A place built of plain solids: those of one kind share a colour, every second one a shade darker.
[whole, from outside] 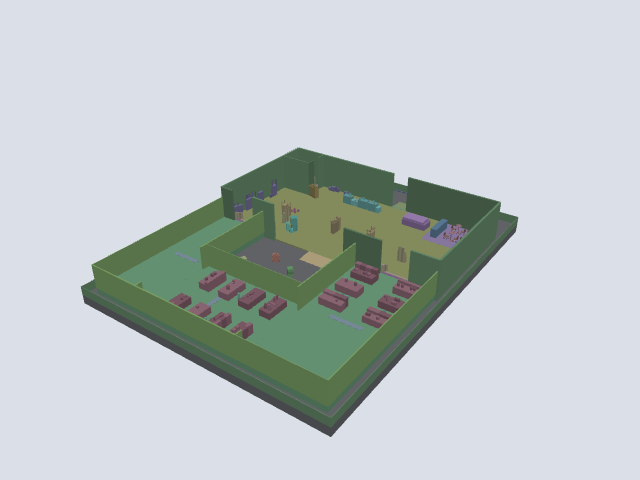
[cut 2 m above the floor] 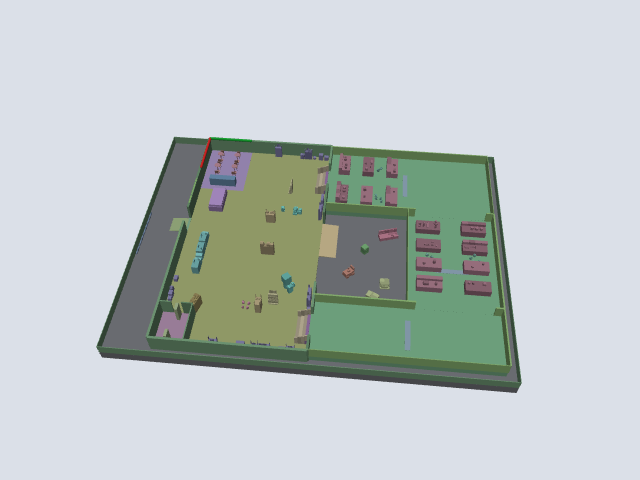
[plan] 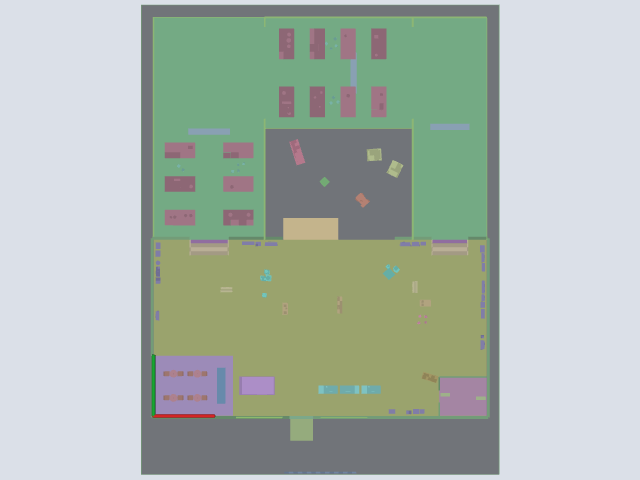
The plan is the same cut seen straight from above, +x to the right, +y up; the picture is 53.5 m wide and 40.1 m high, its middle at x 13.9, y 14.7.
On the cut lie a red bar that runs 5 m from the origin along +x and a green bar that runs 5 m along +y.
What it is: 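A garden centre; a shop hall, glasshouses of benches in aisles, a covered yard or a court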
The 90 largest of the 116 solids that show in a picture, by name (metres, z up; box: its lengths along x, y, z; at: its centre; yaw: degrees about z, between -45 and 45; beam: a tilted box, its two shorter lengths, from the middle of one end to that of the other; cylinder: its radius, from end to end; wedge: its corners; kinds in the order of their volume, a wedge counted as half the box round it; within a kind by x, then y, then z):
{
 "floor_glass_1": {"box": [9.28, 18.58, 0.81], "at": [4.64, 24.01, 0.35]},
 "floor_glass_2": {"box": [12.37, 9.28, 0.81], "at": [15.46, 28.66, 0.35]},
 "floor_glass_3": {"box": [6.19, 18.58, 0.81], "at": [24.75, 24.01, 0.35]},
 "wall_1": {"box": [0.06, 39.28, 1.05], "at": [-1.03, 14.72, 0.47]},
 "wall_2": {"box": [0.25, 14.97, 4.7], "at": [-0.12, 7.36, 2.3]},
 "wall_3": {"box": [3.12, 0.25, 4.7], "at": [1.44, 14.85, 2.3]},
 "wall_4": {"box": [11.48, 0.25, 4.7], "at": [5.62, -0.12, 2.3]},
 "wall_5": {"box": [4.5, 0.25, 4.7], "at": [8.53, 14.85, 2.3]},
 "wall_6": {"box": [29.96, 0.06, 1.05], "at": [13.92, -4.89, 0.47]},
 "wall_7": {"box": [29.96, 0.06, 1.05], "at": [13.92, 34.33, 0.47]},
 "wall_8": {"box": [14.6, 0.25, 4.7], "at": [20.67, -0.12, 2.3]},
 "wall_9": {"box": [3.06, 0.25, 4.7], "at": [21.68, 14.85, 2.3]},
 "wall_10": {"box": [0.12, 1.12, 4.7], "at": [23.86, 0.56, 2.3]},
 "wall_11": {"box": [0.12, 1.12, 4.7], "at": [23.86, 2.69, 2.3]},
 "wall_12": {"box": [3.98, 0.12, 4.7], "at": [25.85, 3.25, 2.3]},
 "wall_13": {"box": [1.68, 0.25, 4.7], "at": [27.12, 14.85, 2.3]},
 "wall_14": {"box": [0.25, 14.97, 4.7], "at": [27.96, 7.36, 2.3]},
 "wall_15": {"box": [0.06, 39.28, 1.05], "at": [28.87, 14.72, 0.47]},
 "floor_shop_1": {"box": [27.84, 14.72, 0.2], "at": [13.92, 7.36, 0.05]},
 "bench_1": {"box": [0.65, 0.5, 1.04], "at": [1.25, 21.78, 1.23]},
 "bench_2": {"box": [0.65, 0.5, 1.04], "at": [1.9, 21.78, 1.23]},
 "bench_3": {"box": [2.55, 0.94, 0.81], "at": [2.2, 16.76, 1.11]},
 "bench_4": {"box": [2.55, 1.31, 0.79], "at": [2.2, 19.38, 1.1]},
 "bench_5": {"box": [2.55, 0.81, 0.74], "at": [2.2, 22.43, 1.08]},
 "bench_6": {"box": [0.65, 0.5, 1.04], "at": [2.55, 21.78, 1.23]},
 "bench_7": {"box": [0.6, 0.5, 1.04], "at": [3.17, 21.78, 1.23]},
 "bench_8": {"box": [0.65, 0.47, 1.32], "at": [6.13, 16.16, 1.37]},
 "bench_9": {"box": [0.65, 0.47, 1.09], "at": [6.13, 21.76, 1.25]},
 "bench_10": {"box": [0.65, 0.47, 1.32], "at": [6.78, 16.16, 1.37]},
 "bench_11": {"box": [0.65, 0.5, 1.09], "at": [6.78, 21.78, 1.25]},
 "bench_12": {"box": [2.55, 0.84, 0.78], "at": [7.08, 16.81, 1.1]},
 "bench_13": {"box": [2.55, 1.31, 0.83], "at": [7.08, 19.38, 1.12]},
 "bench_14": {"box": [2.55, 0.81, 0.83], "at": [7.08, 22.43, 1.12]},
 "bench_15": {"box": [0.65, 0.47, 1.32], "at": [7.43, 16.16, 1.37]},
 "bench_16": {"box": [1.25, 0.5, 1.09], "at": [7.73, 21.78, 1.25]},
 "bench_17": {"box": [0.6, 0.47, 1.32], "at": [8.05, 16.16, 1.37]},
 "bench_18": {"box": [1.28, 2.58, 0.76], "at": [11.12, 26.23, 1.09]},
 "bench_19": {"box": [0.9, 2.58, 0.82], "at": [11.31, 31.09, 1.12]},
 "bench_20": {"box": [1.28, 2.58, 0.74], "at": [13.69, 26.23, 1.08]},
 "bench_21": {"box": [0.9, 2.58, 0.74], "at": [13.88, 31.09, 1.08]},
 "bench_22": {"box": [1.28, 2.58, 0.79], "at": [16.26, 26.23, 1.1]},
 "bench_23": {"box": [1.28, 2.58, 0.78], "at": [16.26, 31.09, 1.1]},
 "bench_24": {"box": [0.42, 0.65, 1.09], "at": [18.4, 27.2, 1.26]},
 "bench_25": {"box": [1.28, 2.58, 0.79], "at": [18.83, 31.09, 1.1]},
 "bench_26": {"box": [0.85, 2.58, 0.78], "at": [19.04, 26.23, 1.1]},
 "glazing_glass_1": {"box": [0.13, 18.58, 2.7], "at": [0.0, 24.01, 2.06]},
 "glazing_glass_2": {"box": [9.28, 0.06, 2.7], "at": [4.64, 33.3, 2.06]},
 "glazing_glass_3": {"box": [0.15, 10.1, 2.7], "at": [9.28, 19.77, 2.06]},
 "glazing_glass_4": {"box": [12.37, 0.06, 2.7], "at": [15.46, 24.02, 2.06]},
 "glazing_glass_5": {"box": [12.37, 0.17, 2.7], "at": [15.46, 33.3, 2.06]},
 "glazing_glass_6": {"box": [0.17, 10.1, 2.7], "at": [21.65, 19.77, 2.06]},
 "glazing_glass_7": {"box": [0.19, 0.8, 2.7], "at": [21.65, 24.42, 2.06]},
 "glazing_glass_8": {"box": [0.16, 0.8, 2.7], "at": [21.65, 32.9, 2.06]},
 "glazing_glass_9": {"box": [6.19, 0.15, 2.7], "at": [24.75, 33.3, 2.06]},
 "glazing_glass_10": {"box": [0.07, 18.58, 2.7], "at": [27.84, 24.01, 2.06]},
 "plant_bench_shop_1": {"box": [2.97, 1.53, 0.78], "at": [8.63, 2.52, 0.49]},
 "plant_bench_shop_2": {"box": [2.65, 1.45, 1.05], "at": [8.72, 2.53, 0.63]},
 "floor_cafe_1": {"box": [6.63, 5.02, 0.2], "at": [3.33, 2.52, 0.05]},
 "more_till_counter_till_1": {"box": [1.18, 0.7, 1.09], "at": [14.79, 2.2, 0.65]},
 "more_till_counter_till_2": {"box": [1.24, 0.7, 1.09], "at": [16.18, 2.2, 0.65]},
 "more_till_counter_till_3": {"box": [1.15, 0.7, 1.09], "at": [18.41, 2.2, 0.65]},
 "line_shopwall_1": {"box": [0.29, 0.75, 1.46], "at": [0.32, 8.38, 0.83]},
 "line_shopwall_2": {"box": [0.35, 0.82, 1.19], "at": [0.37, 12.05, 0.7]},
 "line_shopwall_3": {"box": [1.02, 0.33, 1.44], "at": [9.81, 14.36, 0.82]},
 "line_shopwall_4": {"box": [0.85, 0.35, 1.4], "at": [21.02, 14.35, 0.8]},
 "line_shopwall_5": {"box": [0.34, 0.75, 1.45], "at": [27.48, 5.94, 0.82]},
 "line_shopwall_6": {"box": [0.33, 0.79, 1.55], "at": [27.51, 8.54, 0.88]},
 "line_shopwall_7": {"box": [0.24, 1.07, 1.48], "at": [27.54, 10.77, 0.84]},
 "floor_stores_1": {"box": [3.96, 3.23, 0.2], "at": [25.85, 1.62, 0.05]},
 "cafe_counter_1": {"box": [0.7, 3.0, 1.1], "at": [5.65, 2.52, 0.65]},
 "pot_shelves_shop_1": {"box": [0.47, 1.01, 1.33], "at": [10.99, 8.95, 0.77]},
 "pot_shelves_shop_2": {"box": [0.42, 1.41, 1.39], "at": [15.55, 9.27, 0.8]},
 "pot_shelves_shop_3": {"box": [0.95, 0.56, 1.44], "at": [22.7, 9.43, 0.82]},
 "glazing_shopfront_1": {"box": [3.88, 0.13, 2.75], "at": [8.82, -0.12, 1.48]},
 "glazing_shopfront_2": {"box": [3.9, 0.06, 2.75], "at": [15.92, -0.12, 1.48]},
 "shop_glass_1": {"box": [3.09, 0.33, 0.35], "at": [4.64, 13.92, 0.28]},
 "shop_glass_2": {"box": [3.09, 0.33, 0.51], "at": [4.64, 14.25, 0.35]},
 "shop_glass_3": {"box": [2.88, 0.33, 0.35], "at": [24.75, 13.92, 0.28]},
 "shop_glass_4": {"box": [2.88, 0.33, 0.51], "at": [24.75, 14.25, 0.35]},
 "floor_land_shop_glass_1": {"box": [3.29, 0.3, 0.81], "at": [4.64, 14.57, 0.35]},
 "floor_land_shop_glass_2": {"box": [3.08, 0.3, 0.81], "at": [24.75, 14.57, 0.35]},
 "floor_plants_shop_1": {"cylinder": 0.36, "from": [19.67, 11.86, 0.1], "to": [19.67, 11.86, 1.88]},
 "floor_plants_shop_2": {"box": [0.73, 0.77, 0.91], "at": [19.67, 11.86, 1.43], "yaw": 42.2},
 "tiered_trolley_shop_1": {"box": [1.34, 0.59, 1.45], "at": [23.08, 3.21, 0.82], "yaw": -17.0},
 "stores_shelf_1": {"box": [0.8, 0.3, 1.95], "at": [24.36, 1.77, 1.08]},
 "stores_shelf_2": {"box": [0.8, 0.3, 1.95], "at": [27.34, 1.48, 1.08]},
 "ramp_shop_court_1": {"wedge": [[10.83, 14.72, -0.05], [10.83, 14.72, 0.15], [10.83, 16.53, -0.05], [10.83, 16.53, 0.0], [15.41, 14.72, -0.05], [15.41, 14.72, 0.15], [15.41, 16.53, -0.05], [15.41, 16.53, 0.0]]},
 "garden_trolley_court_1": {"box": [0.62, 1.04, 0.61], "at": [17.44, 18.04, 0.25], "yaw": 41.9},
 "paving_samples_court_1": {"box": [0.75, 1.02, 0.46], "at": [12.16, 21.53, 0.18], "yaw": 17.6},
 "ramp_entrance_1": {"wedge": [[11.41, -2.06, -0.05], [11.41, -2.06, 0.0], [11.41, -0.25, -0.05], [11.41, -0.25, 0.15], [13.32, -2.06, -0.05], [13.32, -2.06, 0.0], [13.32, -0.25, -0.05], [13.32, -0.25, 0.15]]}
}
